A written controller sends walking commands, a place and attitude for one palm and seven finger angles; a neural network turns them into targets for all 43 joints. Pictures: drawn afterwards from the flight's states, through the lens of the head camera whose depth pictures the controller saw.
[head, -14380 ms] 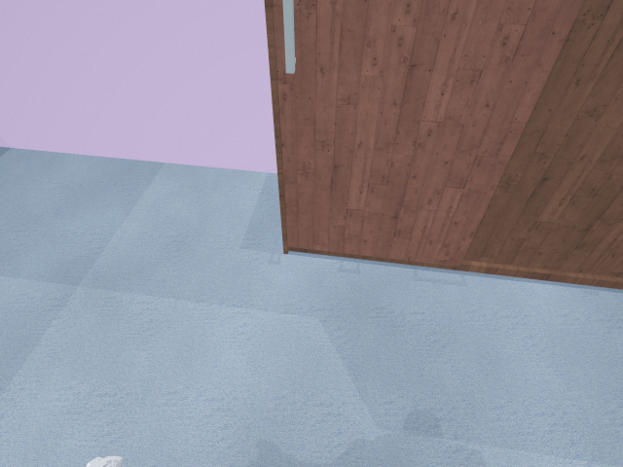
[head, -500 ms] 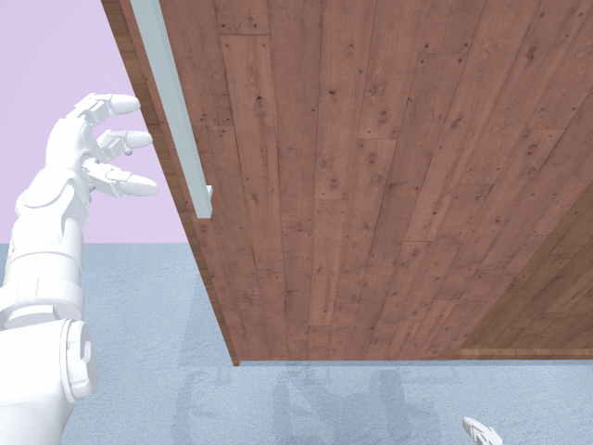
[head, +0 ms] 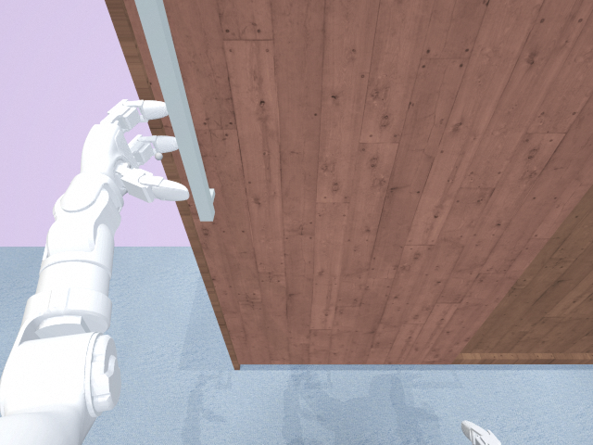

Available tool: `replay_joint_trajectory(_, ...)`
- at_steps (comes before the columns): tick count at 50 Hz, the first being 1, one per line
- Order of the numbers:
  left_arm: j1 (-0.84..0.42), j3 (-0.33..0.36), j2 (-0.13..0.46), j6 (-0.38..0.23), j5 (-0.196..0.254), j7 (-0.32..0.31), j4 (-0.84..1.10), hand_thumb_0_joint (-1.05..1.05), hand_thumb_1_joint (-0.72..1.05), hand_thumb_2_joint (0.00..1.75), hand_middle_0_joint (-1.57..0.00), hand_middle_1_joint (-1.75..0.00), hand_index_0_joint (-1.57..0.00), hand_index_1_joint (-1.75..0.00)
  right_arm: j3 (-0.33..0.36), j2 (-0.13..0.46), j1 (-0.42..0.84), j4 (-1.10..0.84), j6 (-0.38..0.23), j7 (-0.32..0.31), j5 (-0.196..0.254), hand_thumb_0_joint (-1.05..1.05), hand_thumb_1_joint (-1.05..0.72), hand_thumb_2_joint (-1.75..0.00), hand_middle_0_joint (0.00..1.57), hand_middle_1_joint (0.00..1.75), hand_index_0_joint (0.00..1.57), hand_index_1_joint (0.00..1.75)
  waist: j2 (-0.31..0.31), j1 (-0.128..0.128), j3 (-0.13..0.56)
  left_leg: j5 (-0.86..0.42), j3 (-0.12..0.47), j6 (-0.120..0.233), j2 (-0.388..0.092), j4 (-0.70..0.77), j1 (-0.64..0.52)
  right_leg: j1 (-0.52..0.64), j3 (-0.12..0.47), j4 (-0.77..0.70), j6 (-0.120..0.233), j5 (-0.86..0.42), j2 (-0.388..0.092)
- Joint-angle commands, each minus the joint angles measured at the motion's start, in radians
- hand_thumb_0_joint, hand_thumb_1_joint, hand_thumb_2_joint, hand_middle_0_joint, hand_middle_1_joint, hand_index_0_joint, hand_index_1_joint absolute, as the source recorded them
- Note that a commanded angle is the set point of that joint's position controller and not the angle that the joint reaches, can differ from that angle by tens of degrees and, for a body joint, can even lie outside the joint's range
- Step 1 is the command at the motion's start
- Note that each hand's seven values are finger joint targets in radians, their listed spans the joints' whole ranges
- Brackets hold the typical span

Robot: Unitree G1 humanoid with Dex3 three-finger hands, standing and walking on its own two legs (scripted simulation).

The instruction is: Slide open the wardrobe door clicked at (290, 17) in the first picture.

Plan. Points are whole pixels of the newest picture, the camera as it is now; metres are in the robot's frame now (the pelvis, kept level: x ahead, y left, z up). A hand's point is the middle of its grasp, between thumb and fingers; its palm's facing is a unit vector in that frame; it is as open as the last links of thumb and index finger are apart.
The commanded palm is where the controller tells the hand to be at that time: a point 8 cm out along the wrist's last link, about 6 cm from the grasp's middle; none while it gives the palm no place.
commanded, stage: feel for the door with the fingertips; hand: left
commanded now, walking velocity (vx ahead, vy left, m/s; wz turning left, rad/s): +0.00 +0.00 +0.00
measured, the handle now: (187, 120) +0.48 +0.16 +0.21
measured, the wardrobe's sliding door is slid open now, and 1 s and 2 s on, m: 0.00 0.00 0.00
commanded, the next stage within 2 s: slide the fingers in behind the handle in 0.30 s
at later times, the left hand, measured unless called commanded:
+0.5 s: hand (152, 147) +0.44 +0.20 +0.20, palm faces +0.05 -1.00 +0.00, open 13.8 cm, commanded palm +0.42 +0.24 +0.19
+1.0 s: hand (155, 159) +0.42 +0.20 +0.19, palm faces +0.04 -1.00 +0.01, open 14.0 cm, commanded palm +0.40 +0.24 +0.19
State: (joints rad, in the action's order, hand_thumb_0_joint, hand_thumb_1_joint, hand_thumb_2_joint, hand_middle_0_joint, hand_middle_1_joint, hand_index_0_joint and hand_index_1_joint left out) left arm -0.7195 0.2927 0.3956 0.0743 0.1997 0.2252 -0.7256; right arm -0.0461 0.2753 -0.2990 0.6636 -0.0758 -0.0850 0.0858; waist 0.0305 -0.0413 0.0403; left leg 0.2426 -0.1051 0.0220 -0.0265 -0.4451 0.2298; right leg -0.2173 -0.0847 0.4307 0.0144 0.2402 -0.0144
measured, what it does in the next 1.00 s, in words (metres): stands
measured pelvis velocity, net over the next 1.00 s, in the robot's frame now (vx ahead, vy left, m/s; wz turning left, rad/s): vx -0.01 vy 0.00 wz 0.00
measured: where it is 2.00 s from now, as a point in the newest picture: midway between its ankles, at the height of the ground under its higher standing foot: outside the picture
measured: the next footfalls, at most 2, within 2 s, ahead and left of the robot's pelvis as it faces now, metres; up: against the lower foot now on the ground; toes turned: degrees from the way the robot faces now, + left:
none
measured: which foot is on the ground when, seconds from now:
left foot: down 0.00-1.00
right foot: down 0.00-1.00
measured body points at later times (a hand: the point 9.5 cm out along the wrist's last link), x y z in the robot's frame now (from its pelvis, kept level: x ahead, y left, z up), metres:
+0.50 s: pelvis +0.00 +0.00 +0.00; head +0.01 -0.01 +0.45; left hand +0.43 +0.26 +0.20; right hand +0.08 -0.27 -0.12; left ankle -0.01 +0.10 -0.74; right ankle -0.01 -0.11 -0.74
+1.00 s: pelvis -0.01 +0.00 +0.00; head -0.01 -0.01 +0.45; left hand +0.41 +0.25 +0.19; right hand +0.11 -0.26 -0.10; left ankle -0.01 +0.10 -0.74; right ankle -0.01 -0.11 -0.74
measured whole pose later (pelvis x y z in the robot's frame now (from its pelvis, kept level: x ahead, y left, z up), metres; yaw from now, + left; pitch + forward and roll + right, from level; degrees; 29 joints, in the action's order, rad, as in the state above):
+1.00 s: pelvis -0.01 +0.00 +0.00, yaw +0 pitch +1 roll +0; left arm -0.74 0.29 0.40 0.08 0.19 0.20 -0.75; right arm -0.05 0.27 -0.29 0.66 -0.08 -0.09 0.09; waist 0.03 -0.04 0.03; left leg 0.23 -0.10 0.02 -0.03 -0.44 0.23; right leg -0.21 -0.09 0.42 0.02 0.23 -0.01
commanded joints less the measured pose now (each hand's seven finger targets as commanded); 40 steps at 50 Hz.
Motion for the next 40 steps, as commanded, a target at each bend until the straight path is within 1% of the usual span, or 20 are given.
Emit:
replay_joint_trajectory(1,-0.524,0.077,0.311,-0.06,-0.013,-0.032,0.191,0.0,-0.5,0.3,-0.3,-1.2,-0.3,-1.2,0.054,0.144,0.032,-0.122,-0.033,-0.014,-0.001,0.0,-0.9,-0.9,0.2,0.3,0.2,0.3,-0.008,0.006,0.243,-0.235,0.094,0.026,0.003,0.032,-0.138,0.031,0.052,-0.045,0.011,-0.269,0.006)
replay_joint_trajectory(5,-0.585,0.065,0.299,-0.1,-0.013,-0.021,0.194,0.0,-0.5,0.3,-0.3,-1.2,-0.3,-1.2,0.052,0.136,0.025,-0.12,-0.041,-0.016,-0.003,0.0,-0.9,-0.9,0.2,0.3,0.2,0.3,0.023,-0.006,0.305,-0.269,0.092,0.025,0.006,0.018,-0.174,0.047,0.061,-0.033,0.013,-0.317,0.008)
replay_joint_trajectory(6,-0.558,0.073,0.313,-0.106,-0.014,-0.015,0.164,0.0,-0.5,0.3,-0.3,-1.2,-0.3,-1.2,0.054,0.141,0.015,-0.115,-0.037,-0.017,-0.003,0.0,-0.9,-0.9,0.2,0.3,0.2,0.3,-0.001,-0.004,0.306,-0.282,0.093,0.026,0.002,0.017,-0.175,0.054,0.056,-0.034,0.013,-0.322,0.009)
replay_joint_trajectory(9,-0.571,0.024,0.248,-0.107,-0.002,0.004,0.111,0.0,-0.5,0.3,-0.3,-1.2,-0.3,-1.2,0.052,0.139,0.016,-0.108,-0.041,-0.016,0.003,0.0,-0.9,-0.9,0.2,0.3,0.2,0.3,0.007,-0.016,0.257,-0.253,0.095,0.024,0.004,0.019,-0.161,0.015,0.054,-0.037,0.014,-0.302,0.011)
replay_joint_trajectory(10,-0.582,0.026,0.251,-0.104,0.0,0.007,0.099,0.0,-0.5,0.3,-0.3,-1.2,-0.3,-1.2,0.054,0.143,0.008,-0.102,-0.041,-0.016,0.002,0.0,-0.9,-0.9,0.2,0.3,0.2,0.3,0.008,-0.021,0.261,-0.244,0.094,0.024,0.005,0.018,-0.162,0.004,0.053,-0.038,0.012,-0.293,0.011)
replay_joint_trajectory(11,-0.566,0.035,0.265,-0.099,-0.002,0.009,0.069,0.0,-0.5,0.3,-0.3,-1.2,-0.3,-1.2,0.057,0.149,-0.001,-0.099,-0.037,-0.017,0.001,0.0,-0.9,-0.9,0.2,0.3,0.2,0.3,-0.025,-0.018,0.262,-0.247,0.096,0.026,0.003,0.017,-0.153,0.015,0.05,-0.038,0.012,-0.294,0.01)
replay_joint_trajectory(12,-0.578,0.029,0.263,-0.094,-0.002,0.011,0.053,0.0,-0.5,0.3,-0.3,-1.2,-0.3,-1.2,0.054,0.149,0.002,-0.099,-0.036,-0.018,0.003,0.0,-0.9,-0.9,0.2,0.3,0.2,0.3,-0.007,-0.019,0.241,-0.226,0.095,0.025,0.006,0.021,-0.138,0.003,0.054,-0.04,0.012,-0.279,0.01)
replay_joint_trajectory(13,-0.629,0.006,0.243,-0.098,-0.002,0.011,0.065,0.0,-0.5,0.3,-0.3,-1.2,-0.3,-1.2,0.055,0.148,0.001,-0.094,-0.038,-0.018,0.003,0.0,-0.9,-0.9,0.2,0.3,0.2,0.3,-0.001,-0.033,0.234,-0.214,0.097,0.025,0.007,0.019,-0.143,-0.016,0.053,-0.043,0.01,-0.265,0.009)
replay_joint_trajectory(16,-0.628,0.01,0.243,-0.11,-0.006,0.005,0.065,0.0,-0.5,0.3,-0.3,-1.2,-0.3,-1.2,0.062,0.152,-0.019,-0.09,-0.04,-0.015,-0.003,0.0,-0.9,-0.9,0.2,0.3,0.2,0.3,-0.007,-0.029,0.279,-0.253,0.1,0.027,0.005,0.008,-0.163,-0.009,0.051,-0.034,0.011,-0.284,0.01)
replay_joint_trajectory(21,-0.676,0.009,0.25,-0.13,-0.007,0.005,0.036,0.0,-0.5,0.3,-0.3,-1.2,-0.3,-1.2,0.063,0.155,-0.037,-0.073,-0.043,-0.014,-0.006,0.0,-0.9,-0.9,0.2,0.3,0.2,0.3,-0.021,-0.039,0.276,-0.232,0.103,0.029,0.007,0.006,-0.151,-0.015,0.052,-0.038,0.01,-0.263,0.01)
replay_joint_trajectory(22,-0.643,0.036,0.273,-0.132,-0.008,0.006,0.029,0.0,-0.5,0.3,-0.3,-1.2,-0.3,-1.2,0.063,0.156,-0.04,-0.074,-0.044,-0.013,-0.005,0.0,-0.9,-0.9,0.2,0.3,0.2,0.3,-0.027,-0.025,0.292,-0.235,0.105,0.028,0.007,0.01,-0.148,-0.004,0.053,-0.033,0.011,-0.268,0.014)
replay_joint_trajectory(23,-0.651,0.023,0.264,-0.137,-0.009,0.009,0.05,0.0,-0.5,0.3,-0.3,-1.2,-0.3,-1.2,0.063,0.154,-0.034,-0.078,-0.043,-0.011,-0.004,0.0,-0.9,-0.9,0.2,0.3,0.2,0.3,0.007,-0.026,0.296,-0.238,0.101,0.027,0.007,0.011,-0.157,-0.006,0.055,-0.033,0.012,-0.271,0.013)
replay_joint_trajectory(24,-0.649,-0.005,0.223,-0.138,-0.007,0.013,0.057,0.0,-0.5,0.3,-0.3,-1.2,-0.3,-1.2,0.06,0.149,-0.029,-0.082,-0.047,-0.01,-0.003,0.0,-0.9,-0.9,0.2,0.3,0.2,0.3,0.024,-0.027,0.282,-0.235,0.104,0.024,0.007,0.012,-0.161,-0.019,0.051,-0.032,0.014,-0.262,0.014)
replay_joint_trajectory(26,-0.625,-0.015,0.21,-0.143,0.0,0.011,0.072,0.0,-0.5,0.3,-0.3,-1.2,-0.3,-1.2,0.06,0.151,-0.027,-0.086,-0.048,-0.008,-0.003,0.0,-0.9,-0.9,0.2,0.3,0.2,0.3,0.004,-0.024,0.273,-0.23,0.109,0.024,0.004,0.016,-0.159,-0.011,0.045,-0.035,0.017,-0.245,0.013)
replay_joint_trajectory(29,-0.623,0.033,0.256,-0.136,0.004,0.004,0.078,0.0,-0.5,0.3,-0.3,-1.2,-0.3,-1.2,0.059,0.152,-0.019,-0.087,-0.052,-0.009,-0.002,0.0,-0.9,-0.9,0.2,0.3,0.2,0.3,0.008,-0.016,0.269,-0.199,0.107,0.025,0.006,0.022,-0.149,-0.016,0.051,-0.042,0.015,-0.227,0.017)
replay_joint_trajectory(31,-0.584,0.077,0.31,-0.138,-0.002,-0.008,0.091,0.0,-0.5,0.3,-0.3,-1.2,-0.3,-1.2,0.06,0.155,-0.021,-0.095,-0.049,-0.009,-0.007,0.0,-0.9,-0.9,0.2,0.3,0.2,0.3,-0.031,0.003,0.29,-0.218,0.105,0.028,0.004,0.027,-0.138,0.028,0.05,-0.041,0.014,-0.242,0.013)
replay_joint_trajectory(32,-0.555,0.099,0.327,-0.135,-0.005,-0.011,0.096,0.0,-0.5,0.3,-0.3,-1.2,-0.3,-1.2,0.058,0.153,-0.012,-0.104,-0.051,-0.006,-0.005,0.0,-0.9,-0.9,0.2,0.3,0.2,0.3,-0.021,0.013,0.295,-0.224,0.099,0.029,0.006,0.028,-0.133,0.041,0.057,-0.037,0.013,-0.262,0.015)
replay_joint_trajectory(35,-0.555,0.061,0.288,-0.133,-0.013,-0.012,0.142,0.0,-0.5,0.3,-0.3,-1.2,-0.3,-1.2,0.056,0.144,0.002,-0.115,-0.052,-0.004,-0.001,0.0,-0.9,-0.9,0.2,0.3,0.2,0.3,-0.009,0.005,0.276,-0.213,0.091,0.027,0.004,0.035,-0.131,0.035,0.055,-0.039,0.011,-0.259,0.015)
replay_joint_trajectory(38,-0.505,0.067,0.276,-0.125,-0.002,-0.011,0.22,0.0,-0.5,0.3,-0.3,-1.2,-0.3,-1.2,0.058,0.14,0.02,-0.133,-0.051,-0.002,-0.001,0.0,-0.9,-0.9,0.2,0.3,0.2,0.3,0.028,0.019,0.309,-0.262,0.089,0.025,0.003,0.034,-0.168,0.058,0.056,-0.037,0.015,-0.297,0.017)
replay_joint_trajectory(40,-0.482,0.065,0.259,-0.102,0.008,-0.01,0.213,0.0,-0.5,0.3,-0.3,-1.2,-0.3,-1.2,0.057,0.137,0.03,-0.132,-0.052,-0.002,0.002,0.0,-0.9,-0.9,0.2,0.3,0.2,0.3,-0.004,0.015,0.273,-0.24,0.088,0.026,0.003,0.036,-0.153,0.048,0.053,-0.045,0.013,-0.287,0.019)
